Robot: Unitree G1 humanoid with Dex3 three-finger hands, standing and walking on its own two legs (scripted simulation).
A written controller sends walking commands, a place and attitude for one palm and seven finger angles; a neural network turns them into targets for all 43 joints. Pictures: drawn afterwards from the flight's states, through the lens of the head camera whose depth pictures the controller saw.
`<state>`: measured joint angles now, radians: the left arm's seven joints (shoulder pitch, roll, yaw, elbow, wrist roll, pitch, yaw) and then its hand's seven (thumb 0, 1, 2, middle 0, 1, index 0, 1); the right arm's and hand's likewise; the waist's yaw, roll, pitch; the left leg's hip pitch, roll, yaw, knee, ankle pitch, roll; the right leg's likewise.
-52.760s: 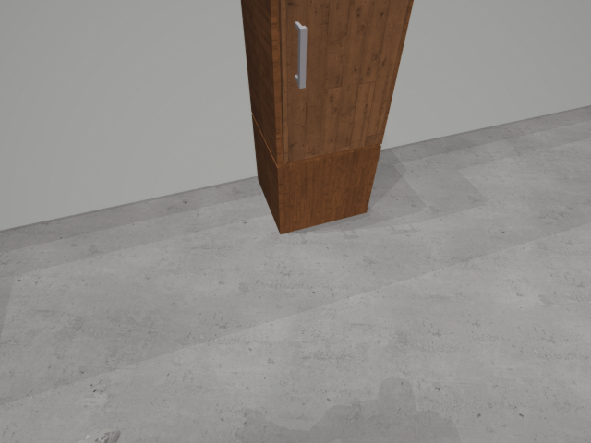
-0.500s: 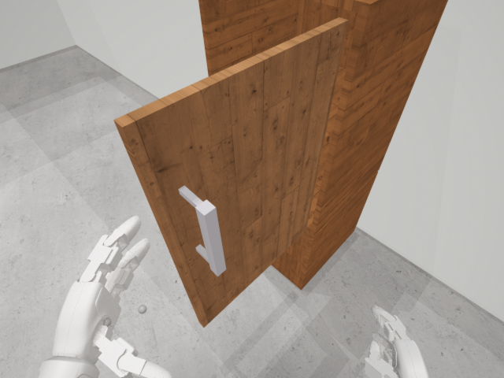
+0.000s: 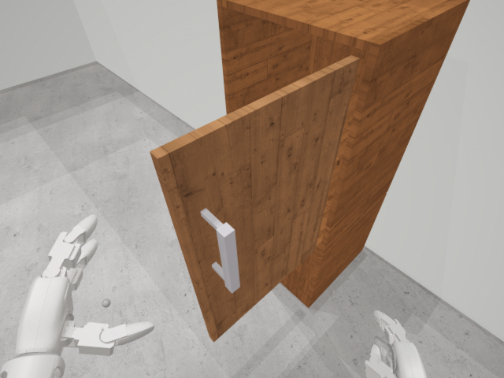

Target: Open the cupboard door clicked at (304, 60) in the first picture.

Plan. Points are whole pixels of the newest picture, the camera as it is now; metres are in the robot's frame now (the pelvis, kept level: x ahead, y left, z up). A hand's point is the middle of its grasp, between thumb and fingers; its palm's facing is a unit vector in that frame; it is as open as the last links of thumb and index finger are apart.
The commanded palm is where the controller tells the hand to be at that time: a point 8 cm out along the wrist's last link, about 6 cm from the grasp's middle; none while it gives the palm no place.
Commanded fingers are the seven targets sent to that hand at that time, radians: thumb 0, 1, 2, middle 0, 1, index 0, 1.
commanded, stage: draw the hand back to the body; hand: left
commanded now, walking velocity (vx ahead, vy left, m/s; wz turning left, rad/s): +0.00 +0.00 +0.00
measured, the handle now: (221, 253) +0.29 +0.09 +0.06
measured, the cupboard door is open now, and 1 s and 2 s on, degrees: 89 89 89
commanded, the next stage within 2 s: step back with the hand held close in 0.82 s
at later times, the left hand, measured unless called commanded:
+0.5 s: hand (53, 252) +0.21 +0.26 +0.18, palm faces +0.45 -0.80 -0.40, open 8.5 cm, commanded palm +0.16 +0.30 +0.19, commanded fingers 0.00 0.90 0.90 -0.20 -0.30 -0.20 -0.30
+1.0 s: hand (61, 259) +0.20 +0.25 +0.18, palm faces +0.44 -0.81 -0.40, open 7.4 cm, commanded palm +0.15 +0.28 +0.19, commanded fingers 0.00 0.90 0.90 -0.20 -0.30 -0.20 -0.30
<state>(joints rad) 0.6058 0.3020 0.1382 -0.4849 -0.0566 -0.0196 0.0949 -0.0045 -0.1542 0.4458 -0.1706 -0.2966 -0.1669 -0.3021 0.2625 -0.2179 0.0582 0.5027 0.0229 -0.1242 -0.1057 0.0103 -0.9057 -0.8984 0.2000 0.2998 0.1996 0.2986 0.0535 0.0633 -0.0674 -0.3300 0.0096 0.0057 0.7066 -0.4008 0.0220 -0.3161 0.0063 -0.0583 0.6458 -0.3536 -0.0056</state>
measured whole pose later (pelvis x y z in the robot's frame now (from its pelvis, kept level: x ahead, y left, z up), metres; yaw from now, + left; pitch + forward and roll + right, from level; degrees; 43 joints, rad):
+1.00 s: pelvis +0.00 -0.01 +0.02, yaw -1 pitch -3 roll -1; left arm 0.46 0.33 0.34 -0.38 -0.06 -0.08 0.10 0.02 0.89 0.90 -0.21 -0.30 -0.21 -0.30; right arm 0.19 -0.23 0.02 0.64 0.01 -0.10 -0.07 0.01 -0.91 -0.90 0.20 0.30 0.20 0.30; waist 0.07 0.07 0.02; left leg -0.10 0.03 0.03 0.42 -0.27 0.00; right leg -0.09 0.03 -0.04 0.36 -0.21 -0.02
